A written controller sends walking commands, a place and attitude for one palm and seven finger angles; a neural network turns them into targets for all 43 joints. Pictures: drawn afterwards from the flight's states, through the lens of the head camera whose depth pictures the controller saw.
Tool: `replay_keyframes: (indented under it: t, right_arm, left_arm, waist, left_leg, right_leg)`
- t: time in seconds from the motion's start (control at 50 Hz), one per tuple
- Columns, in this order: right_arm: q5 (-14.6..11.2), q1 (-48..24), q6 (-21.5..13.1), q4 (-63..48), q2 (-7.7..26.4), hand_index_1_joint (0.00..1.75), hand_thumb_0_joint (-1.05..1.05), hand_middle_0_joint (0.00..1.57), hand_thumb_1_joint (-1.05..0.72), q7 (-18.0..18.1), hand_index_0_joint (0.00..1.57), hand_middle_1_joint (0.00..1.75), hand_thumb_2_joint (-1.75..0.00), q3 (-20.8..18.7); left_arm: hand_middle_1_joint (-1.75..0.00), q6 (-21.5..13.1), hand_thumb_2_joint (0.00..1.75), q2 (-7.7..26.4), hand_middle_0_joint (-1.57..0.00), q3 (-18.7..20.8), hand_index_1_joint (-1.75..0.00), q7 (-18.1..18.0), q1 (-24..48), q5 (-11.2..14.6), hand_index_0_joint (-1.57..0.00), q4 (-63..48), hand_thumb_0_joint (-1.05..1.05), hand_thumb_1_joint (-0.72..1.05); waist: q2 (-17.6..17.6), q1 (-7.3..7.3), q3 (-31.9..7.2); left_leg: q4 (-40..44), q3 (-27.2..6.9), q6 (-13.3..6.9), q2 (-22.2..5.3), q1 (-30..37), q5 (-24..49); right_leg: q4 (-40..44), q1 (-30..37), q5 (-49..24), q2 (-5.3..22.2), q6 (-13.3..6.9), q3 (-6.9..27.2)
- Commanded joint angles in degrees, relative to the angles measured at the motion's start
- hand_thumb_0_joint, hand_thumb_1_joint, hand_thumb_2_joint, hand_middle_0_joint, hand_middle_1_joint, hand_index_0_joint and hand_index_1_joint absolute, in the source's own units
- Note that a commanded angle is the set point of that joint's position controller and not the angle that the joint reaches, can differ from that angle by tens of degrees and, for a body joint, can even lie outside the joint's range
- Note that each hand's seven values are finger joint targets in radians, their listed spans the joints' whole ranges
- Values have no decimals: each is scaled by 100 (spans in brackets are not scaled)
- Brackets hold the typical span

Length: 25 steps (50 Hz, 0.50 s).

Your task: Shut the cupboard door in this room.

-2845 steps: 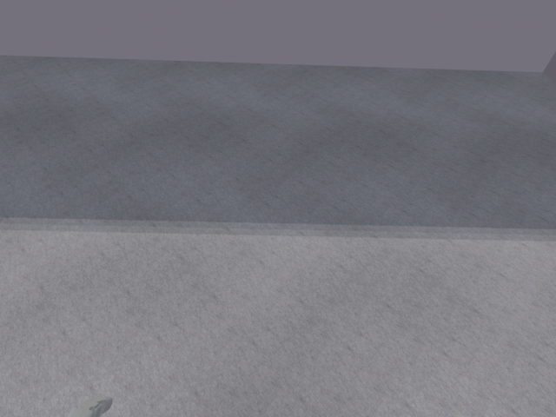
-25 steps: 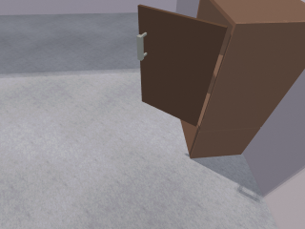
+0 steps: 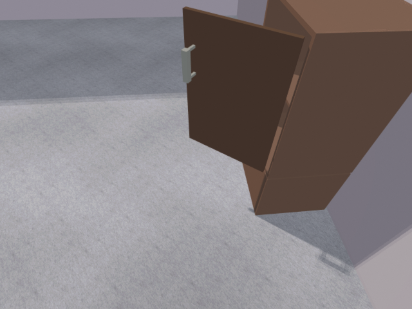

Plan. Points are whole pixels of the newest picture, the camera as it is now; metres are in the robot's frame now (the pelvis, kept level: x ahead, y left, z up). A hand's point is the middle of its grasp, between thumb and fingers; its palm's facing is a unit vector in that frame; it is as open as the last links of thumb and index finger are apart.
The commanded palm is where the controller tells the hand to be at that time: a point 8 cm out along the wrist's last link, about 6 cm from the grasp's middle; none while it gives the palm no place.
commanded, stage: walk to a spot facing it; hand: left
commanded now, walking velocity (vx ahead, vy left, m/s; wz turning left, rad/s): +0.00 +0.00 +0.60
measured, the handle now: (189, 63) +0.90 +0.11 +0.02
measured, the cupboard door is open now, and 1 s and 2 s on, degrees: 52 52 52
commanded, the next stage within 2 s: none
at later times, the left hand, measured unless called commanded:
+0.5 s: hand out of the picture +0.01 +0.25 -0.18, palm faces +0.27 -0.94 -0.22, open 7.4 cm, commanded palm none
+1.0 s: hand out of the picture -0.06 +0.17 -0.16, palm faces +0.55 -0.79 -0.28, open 7.4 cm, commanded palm none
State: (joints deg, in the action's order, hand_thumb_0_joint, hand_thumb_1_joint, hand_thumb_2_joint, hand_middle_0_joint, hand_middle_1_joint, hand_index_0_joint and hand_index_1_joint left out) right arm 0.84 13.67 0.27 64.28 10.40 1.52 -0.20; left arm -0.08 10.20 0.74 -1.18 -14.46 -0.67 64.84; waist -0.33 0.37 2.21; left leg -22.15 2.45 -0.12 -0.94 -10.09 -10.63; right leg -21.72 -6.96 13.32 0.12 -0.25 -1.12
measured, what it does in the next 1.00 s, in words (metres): steps on the spot, turning left: right foot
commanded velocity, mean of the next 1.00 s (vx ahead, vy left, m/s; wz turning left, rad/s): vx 0.00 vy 0.00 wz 0.60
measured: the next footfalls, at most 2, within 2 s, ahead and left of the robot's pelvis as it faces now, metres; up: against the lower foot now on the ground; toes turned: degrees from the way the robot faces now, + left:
right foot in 0.78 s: +0.06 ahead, -0.13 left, +0.00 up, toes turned +28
left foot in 1.16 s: -0.06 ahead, +0.10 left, +0.00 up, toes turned +47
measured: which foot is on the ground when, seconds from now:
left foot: down 0.00-0.78, up 0.80-1.00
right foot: down 0.00-0.30, up 0.32-0.76, down 0.78-1.00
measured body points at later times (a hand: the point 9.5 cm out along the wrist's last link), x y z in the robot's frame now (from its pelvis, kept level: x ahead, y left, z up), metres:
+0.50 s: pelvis -0.02 +0.03 -0.01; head +0.03 +0.07 +0.44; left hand +0.00 +0.30 -0.16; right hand +0.09 -0.20 -0.14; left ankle +0.00 +0.11 -0.75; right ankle -0.02 -0.14 -0.66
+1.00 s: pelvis +0.00 -0.03 -0.01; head +0.05 -0.02 +0.44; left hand -0.08 +0.22 -0.14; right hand +0.20 -0.22 -0.16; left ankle -0.09 +0.08 -0.68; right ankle +0.02 -0.15 -0.75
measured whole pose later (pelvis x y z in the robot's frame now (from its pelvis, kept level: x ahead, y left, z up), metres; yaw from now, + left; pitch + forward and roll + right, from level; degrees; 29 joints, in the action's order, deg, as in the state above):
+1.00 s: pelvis +0.00 -0.03 -0.01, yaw +36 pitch +1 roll +2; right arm 1.2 10.8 4.7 52.2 14.5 -1.5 -4.8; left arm 1.4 11.0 2.5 -1.6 -12.2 -1.4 50.5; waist -0.5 2.0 6.0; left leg -59.1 0.5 3.4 0.1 -28.8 -24.4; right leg -29.3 -10.7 19.5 4.8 -0.1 -6.7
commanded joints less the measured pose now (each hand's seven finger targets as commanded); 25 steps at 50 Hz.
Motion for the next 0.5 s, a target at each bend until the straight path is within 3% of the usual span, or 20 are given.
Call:
replay_keyframes:
  t: [0.0,0.04,0.1,0.14,0.18,0.22,0.24,0.26,0.28,0.3,0.32,0.34,0.36,0.42,0.48]
  right_arm:
    - [-4,296,3,-243,506,30,0,20,-90,25,20,30,-90,-115]
    - [5,219,58,-353,542,30,0,20,-90,10,20,30,-90,-163]
    - [9,171,127,-545,501,30,0,20,-90,-24,20,30,-90,-243]
    - [27,6,189,-715,487,30,0,20,-90,-39,20,30,-90,-307]
    - [2,-38,201,-863,517,30,0,20,-90,-75,20,30,-90,-360]
    - [-17,69,177,-910,448,30,0,20,-90,-127,20,30,-90,-349]
    - [3,300,139,-875,496,30,0,20,-90,-145,20,30,-90,-339]
    - [53,598,79,-864,805,30,0,20,-90,-137,20,30,-90,-375]
    - [84,777,74,-849,1262,30,0,20,-90,-77,20,30,-90,-491]
    - [122,1006,129,-776,1395,30,0,20,-90,-23,20,30,-90,-535]
    - [116,785,138,-848,1303,30,0,20,-90,-17,20,30,-90,-516]
    - [119,492,124,-1010,1245,30,0,20,-90,7,20,30,-90,-518]
    - [117,329,109,-1085,1183,30,0,20,-90,27,20,30,-90,-491]
    - [93,272,20,-1165,1160,30,0,20,-90,62,20,30,-90,-489]
    - [78,284,33,-1219,1231,30,0,20,-90,46,20,30,-90,-534]
  left_arm:
    - [-30,-11,90,676,-20,199,-30,-93,-361,4,-20,-243,0,90]
    - [-30,32,90,782,-20,283,-30,-98,-345,-4,-20,-357,0,90]
    - [-30,69,90,1024,-20,418,-30,-111,-257,-31,-20,-590,0,90]
    - [-30,80,90,1058,-20,469,-30,-118,-158,-65,-20,-763,0,90]
    - [-30,86,90,1065,-20,514,-30,-157,51,-128,-20,-927,0,90]
    - [-30,80,90,1143,-20,557,-30,-135,204,-120,-20,-1070,0,90]
    - [-30,93,90,1132,-20,554,-30,-120,208,-81,-20,-1123,0,90]
    - [-30,135,90,936,-20,538,-30,-95,48,-25,-20,-1206,0,90]
    - [-30,174,90,642,-20,456,-30,-77,30,2,-20,-1353,0,90]
    - [-30,231,90,756,-20,444,-30,-106,352,-45,-20,-1477,0,90]
    - [-30,273,90,759,-20,488,-30,-110,419,-70,-20,-1471,0,90]
    - [-30,281,90,769,-20,519,-30,-80,531,-94,-20,-1468,0,90]
    - [-30,266,90,825,-20,533,-30,-40,597,-103,-20,-1470,0,90]
    - [-30,185,90,753,-20,514,-30,10,464,-85,-20,-1478,0,90]
    - [-30,182,90,750,-20,491,-30,13,500,-80,-20,-1573,0,90]
  waist:
    - [89,-44,175]
    - [204,-72,200]
    - [770,-85,17]
    - [1102,-127,81]
    - [1167,-73,136]
    - [835,49,139]
    - [454,145,-33]
    - [-835,217,-211]
    - [-2221,238,-206]
    - [-1642,427,-389]
    - [-1260,288,-316]
    - [-1280,227,-89]
    - [-983,186,29]
    - [-307,89,-384]
    - [-371,124,-632]
  left_leg:
    - [38,-500,-80,-423,-243,769]
    - [-238,-469,-65,-316,-544,604]
    - [-1230,-164,27,-80,-855,241]
    - [-2349,-74,93,-18,-1234,-1263]
    - [-2789,-110,100,-216,-1434,-1861]
    - [-1724,-44,126,-299,-1167,-1382]
    - [-934,-38,94,-266,-609,-339]
    - [-128,-1135,-209,-800,-85,1404]
    - [304,-2720,-800,-1914,413,3259]
    - [410,-2781,-1101,-2108,270,2632]
    - [648,-2504,-891,-1805,-97,961]
    - [765,-2545,-738,-1633,-399,173]
    - [789,-2445,-636,-1472,-497,-4]
    - [540,-2146,-698,-1261,204,1075]
    - [442,-2124,-835,-1146,427,1114]
  right_leg:
    - [61,-255,-735,667,-137,238]
    - [1,-265,-634,822,-218,250]
    - [121,-218,-804,1428,-594,463]
    - [220,-255,-1451,1892,-970,592]
    - [30,-251,-2072,2174,-1129,387]
    - [-633,-201,-2550,2028,-847,-82]
    - [-1174,-415,-2270,1805,-526,-388]
    - [-2208,-1086,-895,1168,-52,-759]
    - [-3382,-2174,2186,390,360,-738]
    - [-4109,-2155,2341,353,216,-32]
    - [-4312,-2174,1859,445,146,183]
    - [-4439,-2391,1479,478,186,221]
    - [-4509,-2474,1095,461,232,319]
    - [-4382,-2665,634,414,372,330]
    - [-3932,-2541,689,331,429,298]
